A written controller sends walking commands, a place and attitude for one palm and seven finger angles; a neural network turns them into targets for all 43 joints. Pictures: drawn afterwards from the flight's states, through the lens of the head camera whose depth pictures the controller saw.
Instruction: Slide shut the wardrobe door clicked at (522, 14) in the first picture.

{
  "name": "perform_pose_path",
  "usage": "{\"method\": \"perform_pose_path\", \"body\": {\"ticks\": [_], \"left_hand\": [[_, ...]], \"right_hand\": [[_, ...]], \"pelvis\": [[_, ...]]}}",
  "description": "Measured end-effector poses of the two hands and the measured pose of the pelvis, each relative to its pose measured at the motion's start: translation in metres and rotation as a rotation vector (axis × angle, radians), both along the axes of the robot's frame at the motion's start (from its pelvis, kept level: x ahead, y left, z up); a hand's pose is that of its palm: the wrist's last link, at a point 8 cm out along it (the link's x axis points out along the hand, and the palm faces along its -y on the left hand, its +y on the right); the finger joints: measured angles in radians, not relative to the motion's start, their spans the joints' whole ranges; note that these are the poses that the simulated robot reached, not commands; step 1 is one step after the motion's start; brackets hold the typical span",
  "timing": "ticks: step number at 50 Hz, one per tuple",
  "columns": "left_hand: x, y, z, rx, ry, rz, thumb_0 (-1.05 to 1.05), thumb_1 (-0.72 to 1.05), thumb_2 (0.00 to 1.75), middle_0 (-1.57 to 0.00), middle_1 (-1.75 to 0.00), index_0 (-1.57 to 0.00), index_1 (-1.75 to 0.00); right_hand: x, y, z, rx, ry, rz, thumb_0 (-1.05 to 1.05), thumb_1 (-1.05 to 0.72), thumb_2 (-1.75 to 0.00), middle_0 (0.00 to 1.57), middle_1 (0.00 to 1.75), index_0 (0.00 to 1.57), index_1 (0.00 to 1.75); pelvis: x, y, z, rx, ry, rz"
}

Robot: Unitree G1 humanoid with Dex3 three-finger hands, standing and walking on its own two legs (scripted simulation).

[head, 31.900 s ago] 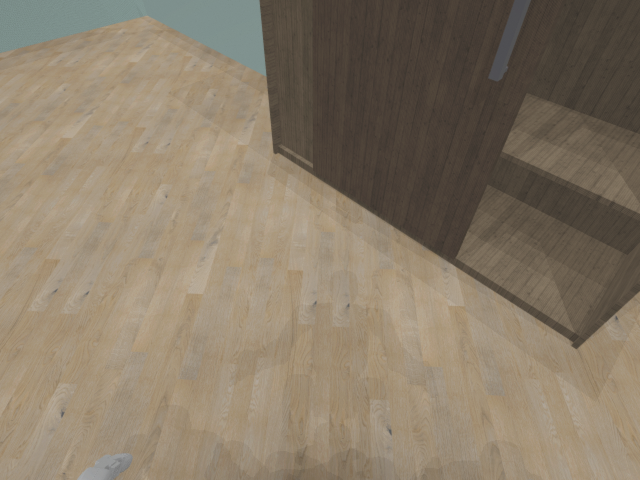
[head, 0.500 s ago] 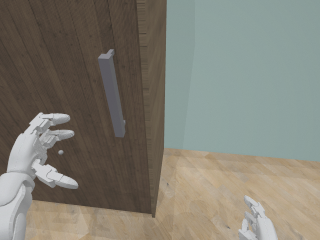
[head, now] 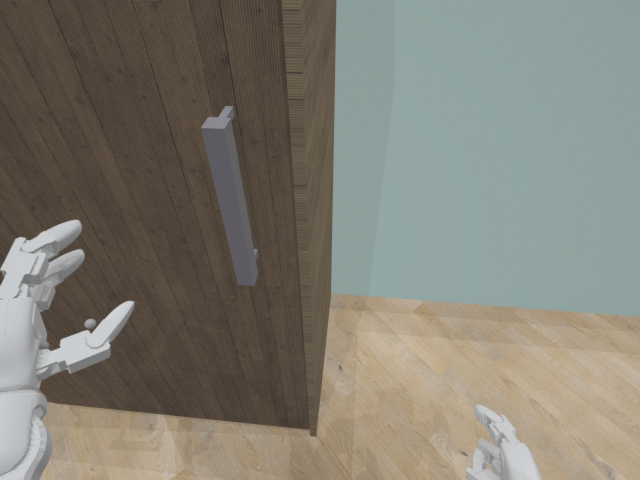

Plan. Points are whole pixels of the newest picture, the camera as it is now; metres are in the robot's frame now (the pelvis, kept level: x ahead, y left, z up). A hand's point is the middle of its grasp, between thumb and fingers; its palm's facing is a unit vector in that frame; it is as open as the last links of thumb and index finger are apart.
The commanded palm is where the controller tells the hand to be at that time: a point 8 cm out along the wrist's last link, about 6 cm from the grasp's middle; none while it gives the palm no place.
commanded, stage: draw the hand back to the body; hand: left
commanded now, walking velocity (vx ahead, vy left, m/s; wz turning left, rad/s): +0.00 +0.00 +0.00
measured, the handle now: (239, 204) +0.42 +0.18 +0.15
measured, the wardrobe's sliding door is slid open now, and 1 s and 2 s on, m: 0.00 0.00 0.00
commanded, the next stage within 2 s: step back with the hand held close in 0.52 s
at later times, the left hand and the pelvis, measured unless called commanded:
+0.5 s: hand (84, 345) +0.18 +0.25 +0.16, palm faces +0.48 -0.81 -0.34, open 7.5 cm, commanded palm +0.13 +0.29 +0.17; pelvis -0.01 -0.01 +0.00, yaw +1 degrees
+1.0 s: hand (75, 361) +0.17 +0.26 +0.15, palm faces +0.35 -0.81 -0.48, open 7.4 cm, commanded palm +0.11 +0.30 +0.17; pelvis -0.04 +0.01 +0.00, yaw -1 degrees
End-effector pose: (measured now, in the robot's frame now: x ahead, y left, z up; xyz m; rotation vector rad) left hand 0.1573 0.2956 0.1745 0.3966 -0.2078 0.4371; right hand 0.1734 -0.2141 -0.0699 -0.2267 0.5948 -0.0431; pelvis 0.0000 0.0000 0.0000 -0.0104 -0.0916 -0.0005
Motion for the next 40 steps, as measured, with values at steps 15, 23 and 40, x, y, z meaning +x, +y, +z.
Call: {"method": "perform_pose_path", "body": {"ticks": [15,23,40], "left_hand": [[-0.02,0.001,0.001,0.012,0.021,0.05,0.02,0.8,0.86,-0.21,-0.35,-0.22,-0.35],[-0.022,-0.005,-0.002,0.001,0.027,0.053,0.02,0.87,0.89,-0.21,-0.31,-0.21,-0.31],[-0.022,-0.004,0.008,0.097,0.008,0.031,0.02,0.89,0.9,-0.21,-0.3,-0.21,-0.3]], "right_hand": [[0.01,-0.002,0.004,-0.012,-0.003,0.019,0.02,-0.91,-0.9,0.2,0.3,0.2,0.3],[0.003,-0.006,0.002,-0.002,0.004,0.011,0.02,-0.9,-0.9,0.2,0.3,0.2,0.3],[-0.02,-0.027,-0.001,-0.032,0.064,-0.034,0.02,-0.91,-0.9,0.2,0.3,0.2,0.3]], "pelvis": [[0.0,-0.004,0.001,-0.004,-0.004,0.01],[-0.005,-0.011,0.001,-0.002,-0.013,0.011],[-0.021,-0.014,0.002,-0.017,0.053,0.0]]}}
